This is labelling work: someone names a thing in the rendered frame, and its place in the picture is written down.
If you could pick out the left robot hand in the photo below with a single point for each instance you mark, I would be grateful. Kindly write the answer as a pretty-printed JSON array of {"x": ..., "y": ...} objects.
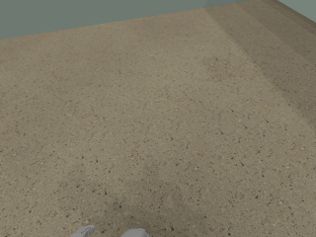
[{"x": 84, "y": 231}]

